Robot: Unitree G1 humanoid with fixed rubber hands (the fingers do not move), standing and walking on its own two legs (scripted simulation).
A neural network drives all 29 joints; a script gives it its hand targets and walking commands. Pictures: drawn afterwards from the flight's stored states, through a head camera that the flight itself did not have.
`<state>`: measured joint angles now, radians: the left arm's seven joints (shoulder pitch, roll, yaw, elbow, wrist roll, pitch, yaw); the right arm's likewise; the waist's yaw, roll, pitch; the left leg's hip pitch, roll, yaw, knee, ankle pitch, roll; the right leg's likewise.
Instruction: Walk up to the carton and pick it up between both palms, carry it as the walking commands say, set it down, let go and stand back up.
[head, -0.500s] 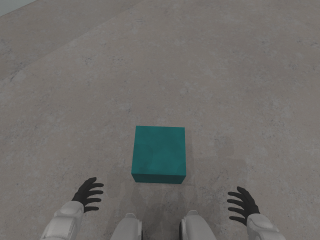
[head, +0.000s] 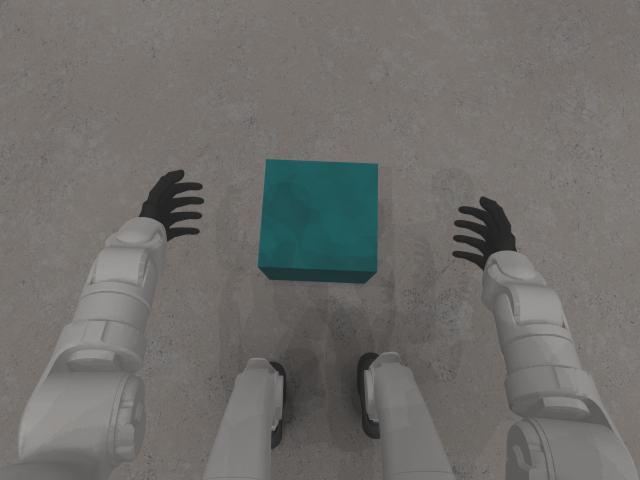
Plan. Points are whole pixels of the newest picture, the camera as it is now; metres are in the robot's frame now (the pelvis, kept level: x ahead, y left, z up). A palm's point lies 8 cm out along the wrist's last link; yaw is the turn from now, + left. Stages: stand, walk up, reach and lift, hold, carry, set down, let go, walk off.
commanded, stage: reach and lift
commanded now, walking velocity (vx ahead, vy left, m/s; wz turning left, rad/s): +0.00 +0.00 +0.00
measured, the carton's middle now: (319, 226) +0.55 -0.01 -0.57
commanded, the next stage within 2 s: none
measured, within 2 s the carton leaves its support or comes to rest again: neither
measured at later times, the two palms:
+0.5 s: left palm (180, 144) +0.56 +0.20 -0.13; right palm (488, 176) +0.50 -0.25 -0.14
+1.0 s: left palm (198, 173) +0.55 +0.20 -0.23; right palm (465, 194) +0.50 -0.25 -0.23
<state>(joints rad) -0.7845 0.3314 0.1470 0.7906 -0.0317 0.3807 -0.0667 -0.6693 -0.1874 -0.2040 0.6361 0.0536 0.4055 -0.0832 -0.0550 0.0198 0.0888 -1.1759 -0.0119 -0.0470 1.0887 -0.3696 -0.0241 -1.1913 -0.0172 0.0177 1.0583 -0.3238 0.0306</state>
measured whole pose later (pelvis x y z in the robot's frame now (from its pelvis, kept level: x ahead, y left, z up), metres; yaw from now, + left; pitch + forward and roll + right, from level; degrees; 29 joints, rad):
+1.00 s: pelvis -0.01 +0.00 -0.11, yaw -1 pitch +48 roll -1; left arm -1.34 0.44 0.28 1.01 0.04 0.19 -0.07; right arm -1.23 -0.30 -0.43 0.88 -0.01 0.18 -0.01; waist -0.06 0.02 0.04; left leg -1.85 -0.03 -0.06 1.45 -0.45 -0.03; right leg -1.86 0.00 0.03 1.41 -0.40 0.04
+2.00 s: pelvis -0.04 +0.00 -0.32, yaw -1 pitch +34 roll -1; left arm -1.59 0.54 0.00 1.14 -0.23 0.10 0.04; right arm -1.52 -0.42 -0.19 1.11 0.23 0.09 -0.11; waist -0.04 -0.02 0.52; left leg -2.22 -0.03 -0.05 2.26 -0.62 -0.04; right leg -2.24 0.00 0.03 2.21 -0.55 0.05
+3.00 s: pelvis -0.04 +0.00 -0.32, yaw +0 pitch +33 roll -1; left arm -1.69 0.46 -0.03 1.26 -0.25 0.10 0.10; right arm -1.59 -0.34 -0.19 1.16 0.17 0.08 -0.13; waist -0.05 0.01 0.52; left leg -2.22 -0.04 -0.04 2.24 -0.59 -0.03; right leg -2.23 -0.01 0.04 2.20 -0.54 0.06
